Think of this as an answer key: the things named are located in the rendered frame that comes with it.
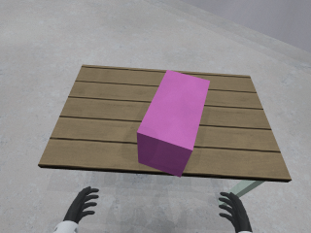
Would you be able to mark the robot left forearm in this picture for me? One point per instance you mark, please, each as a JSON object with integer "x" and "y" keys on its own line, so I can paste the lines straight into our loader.
{"x": 67, "y": 226}

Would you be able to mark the right robot hand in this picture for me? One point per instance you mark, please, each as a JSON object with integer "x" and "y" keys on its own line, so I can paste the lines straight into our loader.
{"x": 239, "y": 217}

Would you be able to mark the left robot hand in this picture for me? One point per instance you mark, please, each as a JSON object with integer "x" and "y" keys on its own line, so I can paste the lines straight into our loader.
{"x": 76, "y": 210}

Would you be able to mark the carton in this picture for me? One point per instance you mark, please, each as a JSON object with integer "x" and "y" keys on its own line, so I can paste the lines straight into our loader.
{"x": 167, "y": 133}

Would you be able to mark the table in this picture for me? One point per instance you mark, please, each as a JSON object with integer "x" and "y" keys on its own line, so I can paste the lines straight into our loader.
{"x": 97, "y": 128}

